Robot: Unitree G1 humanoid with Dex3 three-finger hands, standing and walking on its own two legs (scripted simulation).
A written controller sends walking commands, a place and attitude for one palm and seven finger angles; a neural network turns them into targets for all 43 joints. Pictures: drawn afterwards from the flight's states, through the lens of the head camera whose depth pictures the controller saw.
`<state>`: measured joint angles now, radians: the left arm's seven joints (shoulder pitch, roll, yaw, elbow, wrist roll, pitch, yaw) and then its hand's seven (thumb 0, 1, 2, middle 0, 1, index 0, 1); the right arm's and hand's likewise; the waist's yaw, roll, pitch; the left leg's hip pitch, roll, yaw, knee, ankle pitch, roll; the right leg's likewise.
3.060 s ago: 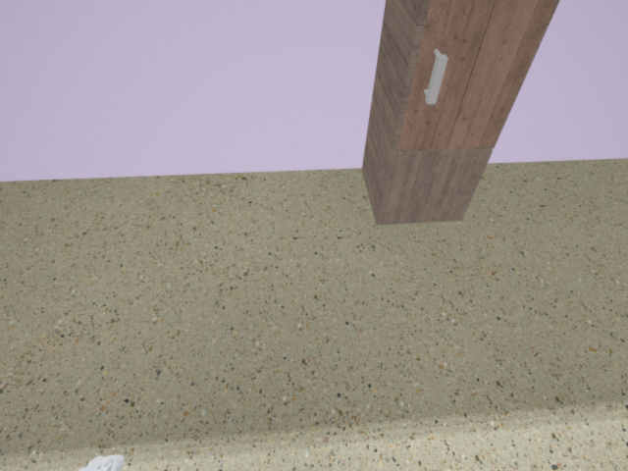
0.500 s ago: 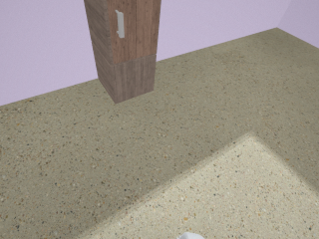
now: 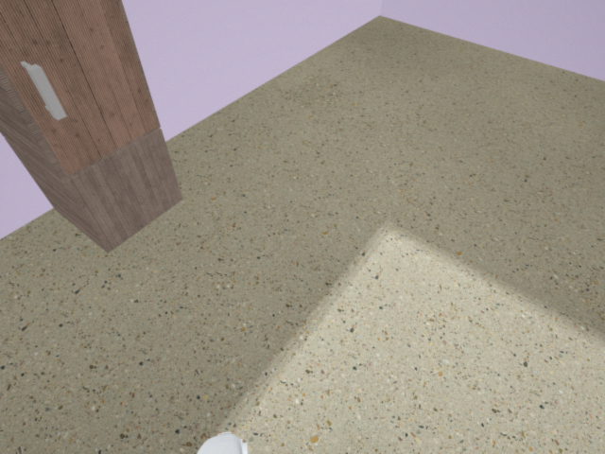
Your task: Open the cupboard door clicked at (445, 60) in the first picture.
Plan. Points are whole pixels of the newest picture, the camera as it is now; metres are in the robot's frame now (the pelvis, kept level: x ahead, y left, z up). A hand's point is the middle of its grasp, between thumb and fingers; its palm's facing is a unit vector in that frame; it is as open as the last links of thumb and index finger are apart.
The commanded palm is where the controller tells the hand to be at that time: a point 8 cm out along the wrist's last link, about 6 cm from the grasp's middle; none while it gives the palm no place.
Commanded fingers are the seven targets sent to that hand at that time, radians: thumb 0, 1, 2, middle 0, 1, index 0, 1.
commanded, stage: walk to a spot facing it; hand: left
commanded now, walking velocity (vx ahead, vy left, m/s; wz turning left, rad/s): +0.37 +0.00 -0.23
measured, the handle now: (42, 90) +0.98 +0.71 -0.06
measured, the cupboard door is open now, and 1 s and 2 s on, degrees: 0 0 0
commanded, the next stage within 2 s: turn to face it in 1.24 s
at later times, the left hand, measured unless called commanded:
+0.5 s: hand (169, 379) +0.27 +0.23 -0.17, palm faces -0.11 -0.99 -0.13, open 7.4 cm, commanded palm none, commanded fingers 0.00 0.90 0.90 -0.20 -0.30 -0.20 -0.30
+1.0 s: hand (248, 253) +0.53 +0.12 -0.16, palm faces -0.22 -0.95 -0.23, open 7.2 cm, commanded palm none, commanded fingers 0.00 0.90 0.90 -0.20 -0.30 -0.20 -0.30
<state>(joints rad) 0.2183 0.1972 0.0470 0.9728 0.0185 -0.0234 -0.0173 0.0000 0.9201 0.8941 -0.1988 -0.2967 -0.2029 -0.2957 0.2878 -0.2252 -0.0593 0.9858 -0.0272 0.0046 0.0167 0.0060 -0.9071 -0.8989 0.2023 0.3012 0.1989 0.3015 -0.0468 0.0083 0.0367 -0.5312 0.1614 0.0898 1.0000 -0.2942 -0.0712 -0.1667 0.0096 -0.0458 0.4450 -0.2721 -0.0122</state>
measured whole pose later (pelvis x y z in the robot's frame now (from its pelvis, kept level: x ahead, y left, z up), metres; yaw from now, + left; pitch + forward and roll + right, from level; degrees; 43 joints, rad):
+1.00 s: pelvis +0.42 -0.05 +0.00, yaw -16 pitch +0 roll +0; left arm 0.24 0.18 0.06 1.06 0.02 -0.07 0.01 -0.02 0.95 0.89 -0.20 -0.30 -0.20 -0.30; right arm 0.25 -0.16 -0.07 1.05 -0.03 -0.02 -0.01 0.01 -0.93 -0.90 0.20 0.30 0.20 0.30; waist -0.03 0.02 0.01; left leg -0.57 0.18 0.07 1.08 -0.24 -0.04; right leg -0.18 0.03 -0.16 0.42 -0.24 -0.09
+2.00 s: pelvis +0.71 -0.08 -0.02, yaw +2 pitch -1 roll +0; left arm 0.19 0.20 0.06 0.92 0.02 0.02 0.01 0.00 0.91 0.89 -0.20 -0.30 -0.20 -0.30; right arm 0.15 -0.23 -0.08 0.92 -0.02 0.05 0.03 0.00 -0.91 -0.90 0.20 0.30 0.20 0.30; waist 0.00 -0.02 0.08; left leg -0.35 0.07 0.13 0.65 -0.29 -0.04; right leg -0.24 -0.21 -0.33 0.66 -0.36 0.05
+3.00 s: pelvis +0.67 -0.10 +0.00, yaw +38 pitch +0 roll +0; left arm 0.21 0.28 0.09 0.93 0.01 0.08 0.00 0.01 0.91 0.89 -0.20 -0.30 -0.20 -0.30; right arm 0.14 -0.23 -0.06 0.89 -0.02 0.03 0.01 0.00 -0.90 -0.90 0.21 0.30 0.20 0.30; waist 0.01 -0.04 0.09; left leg -0.28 0.00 0.03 0.55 -0.27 0.03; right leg -0.47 -0.12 -0.07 1.08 -0.44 0.09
